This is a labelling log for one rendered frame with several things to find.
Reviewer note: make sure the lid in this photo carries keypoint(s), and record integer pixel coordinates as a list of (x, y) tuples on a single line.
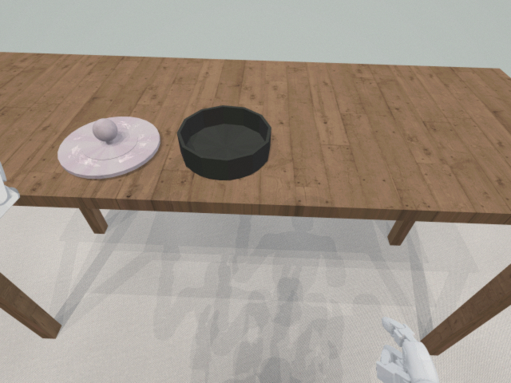
[(83, 155)]

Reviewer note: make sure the pot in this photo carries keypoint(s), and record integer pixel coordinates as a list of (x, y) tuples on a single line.
[(225, 142)]

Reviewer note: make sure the knob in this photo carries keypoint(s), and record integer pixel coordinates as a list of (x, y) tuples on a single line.
[(104, 129)]

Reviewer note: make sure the table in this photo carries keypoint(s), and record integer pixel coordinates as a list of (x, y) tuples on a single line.
[(348, 141)]

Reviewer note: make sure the right robot hand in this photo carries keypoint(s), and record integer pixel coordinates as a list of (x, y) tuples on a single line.
[(412, 365)]

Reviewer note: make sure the left robot hand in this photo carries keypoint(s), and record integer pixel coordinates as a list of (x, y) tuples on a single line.
[(7, 196)]

